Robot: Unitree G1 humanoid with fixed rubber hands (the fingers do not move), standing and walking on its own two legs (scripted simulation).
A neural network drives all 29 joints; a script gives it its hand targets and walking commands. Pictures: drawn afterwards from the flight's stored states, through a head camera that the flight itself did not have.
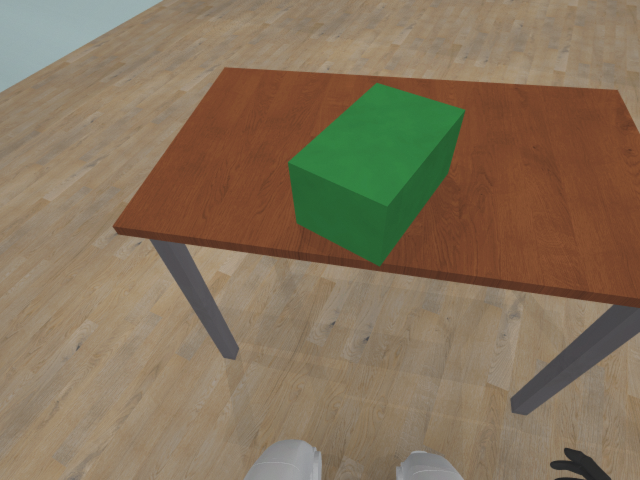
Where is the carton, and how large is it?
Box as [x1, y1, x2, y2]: [288, 83, 464, 265]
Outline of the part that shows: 376,83 288,162 297,223 358,255 380,265 447,173 464,110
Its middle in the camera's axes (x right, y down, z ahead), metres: +0.10 -0.12 +0.67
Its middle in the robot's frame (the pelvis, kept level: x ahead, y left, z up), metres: +0.58 -0.06 +0.02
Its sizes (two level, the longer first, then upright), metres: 0.266 0.171 0.141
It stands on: a table, 0.69 m high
